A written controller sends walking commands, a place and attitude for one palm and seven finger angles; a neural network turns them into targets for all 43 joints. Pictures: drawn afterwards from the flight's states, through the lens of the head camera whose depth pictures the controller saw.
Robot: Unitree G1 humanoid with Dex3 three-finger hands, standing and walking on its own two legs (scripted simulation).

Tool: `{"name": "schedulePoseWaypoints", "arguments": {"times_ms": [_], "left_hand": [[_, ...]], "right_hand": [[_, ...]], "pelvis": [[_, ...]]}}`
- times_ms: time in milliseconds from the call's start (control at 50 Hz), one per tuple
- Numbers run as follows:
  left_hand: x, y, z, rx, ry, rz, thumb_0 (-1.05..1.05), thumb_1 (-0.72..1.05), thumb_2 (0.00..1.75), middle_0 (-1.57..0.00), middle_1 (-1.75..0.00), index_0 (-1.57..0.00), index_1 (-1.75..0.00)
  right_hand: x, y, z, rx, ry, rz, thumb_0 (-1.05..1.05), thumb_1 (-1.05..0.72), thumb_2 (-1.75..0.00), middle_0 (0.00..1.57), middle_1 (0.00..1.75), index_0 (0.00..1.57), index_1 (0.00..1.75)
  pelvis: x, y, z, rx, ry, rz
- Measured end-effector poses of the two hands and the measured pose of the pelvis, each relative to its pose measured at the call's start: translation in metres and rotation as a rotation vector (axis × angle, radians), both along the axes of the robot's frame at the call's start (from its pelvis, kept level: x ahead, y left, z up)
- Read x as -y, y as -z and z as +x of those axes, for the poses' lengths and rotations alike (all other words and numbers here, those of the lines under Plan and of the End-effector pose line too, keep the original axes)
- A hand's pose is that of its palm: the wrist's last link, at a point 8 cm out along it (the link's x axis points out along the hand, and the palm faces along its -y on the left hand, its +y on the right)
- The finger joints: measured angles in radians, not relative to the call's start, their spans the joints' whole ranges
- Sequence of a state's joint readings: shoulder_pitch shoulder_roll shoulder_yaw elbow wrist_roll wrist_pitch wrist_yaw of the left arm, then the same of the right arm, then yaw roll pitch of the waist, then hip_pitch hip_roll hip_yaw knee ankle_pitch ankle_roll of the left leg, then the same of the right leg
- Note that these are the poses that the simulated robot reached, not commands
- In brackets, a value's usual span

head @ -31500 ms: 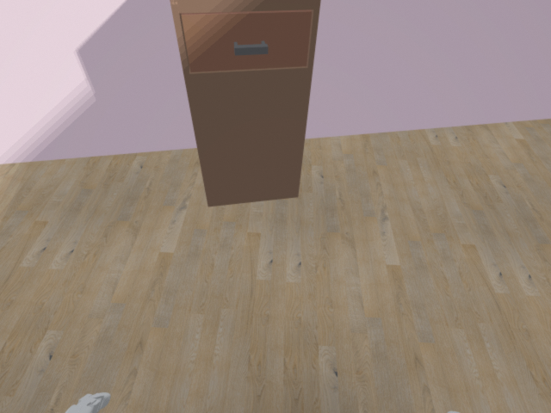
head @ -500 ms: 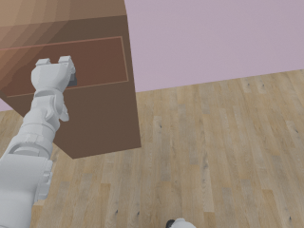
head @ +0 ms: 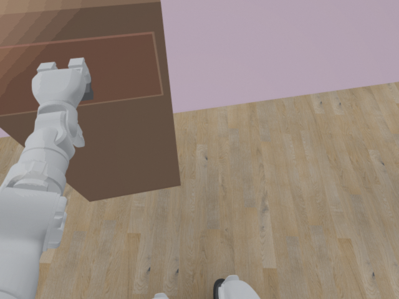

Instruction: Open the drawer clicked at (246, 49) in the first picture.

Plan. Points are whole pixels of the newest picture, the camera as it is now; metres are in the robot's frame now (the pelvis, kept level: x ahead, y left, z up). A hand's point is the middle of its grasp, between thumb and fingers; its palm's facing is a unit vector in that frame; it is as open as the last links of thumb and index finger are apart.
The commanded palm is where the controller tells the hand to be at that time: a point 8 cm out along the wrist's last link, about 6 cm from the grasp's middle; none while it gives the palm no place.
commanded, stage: lower the fingers behind the handle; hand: left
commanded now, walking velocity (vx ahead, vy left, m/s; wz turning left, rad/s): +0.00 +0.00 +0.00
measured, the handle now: (66, 88) +0.56 +0.27 +0.05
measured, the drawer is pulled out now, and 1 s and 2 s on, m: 0.00 0.00 0.00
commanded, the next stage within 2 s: lift the fingers back up to retry in 0.26 s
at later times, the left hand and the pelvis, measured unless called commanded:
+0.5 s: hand (71, 104) +0.51 +0.24 +0.06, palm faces -0.02 +0.01 -1.00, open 13.9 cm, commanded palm +0.49 +0.24 +0.10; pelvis -0.01 +0.01 +0.00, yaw +0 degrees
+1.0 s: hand (63, 81) +0.52 +0.24 +0.11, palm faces +0.00 -0.01 -1.00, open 13.8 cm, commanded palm +0.49 +0.24 +0.16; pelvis +0.03 +0.01 +0.02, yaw +0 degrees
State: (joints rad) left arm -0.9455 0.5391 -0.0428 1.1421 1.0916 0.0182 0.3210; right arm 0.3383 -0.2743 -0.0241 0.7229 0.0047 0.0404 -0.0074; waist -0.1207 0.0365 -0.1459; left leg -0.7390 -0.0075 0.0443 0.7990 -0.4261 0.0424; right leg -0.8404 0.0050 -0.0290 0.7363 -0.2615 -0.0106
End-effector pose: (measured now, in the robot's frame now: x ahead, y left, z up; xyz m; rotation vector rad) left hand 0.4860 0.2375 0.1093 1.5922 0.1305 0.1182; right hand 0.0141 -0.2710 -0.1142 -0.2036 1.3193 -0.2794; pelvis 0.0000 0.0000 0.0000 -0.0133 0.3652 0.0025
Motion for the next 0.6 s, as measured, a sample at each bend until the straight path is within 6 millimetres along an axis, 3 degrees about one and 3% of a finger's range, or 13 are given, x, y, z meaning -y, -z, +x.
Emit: {"name": "schedulePoseWaypoints", "arguments": {"times_ms": [320,600], "left_hand": [[-0.001,0.0,0.001,-0.002,0.006,0.003,0.0,-0.49,0.3,-0.32,-1.2,-0.26,-1.31],[-0.002,-0.004,0.001,-0.031,0.016,-0.019,0.0,-0.49,0.3,-0.32,-1.2,-0.28,-1.25]], "right_hand": [[-0.007,0.003,-0.025,-0.031,0.019,-0.001,0.0,-0.91,-0.9,0.2,0.3,0.21,0.3],[-0.013,-0.001,-0.018,-0.013,0.032,0.006,0.0,-0.91,-0.9,0.2,0.3,0.2,0.3]], "pelvis": [[-0.005,0.005,-0.009,-0.006,0.0,-0.002],[-0.01,-0.002,-0.001,0.013,0.004,-0.008]]}}
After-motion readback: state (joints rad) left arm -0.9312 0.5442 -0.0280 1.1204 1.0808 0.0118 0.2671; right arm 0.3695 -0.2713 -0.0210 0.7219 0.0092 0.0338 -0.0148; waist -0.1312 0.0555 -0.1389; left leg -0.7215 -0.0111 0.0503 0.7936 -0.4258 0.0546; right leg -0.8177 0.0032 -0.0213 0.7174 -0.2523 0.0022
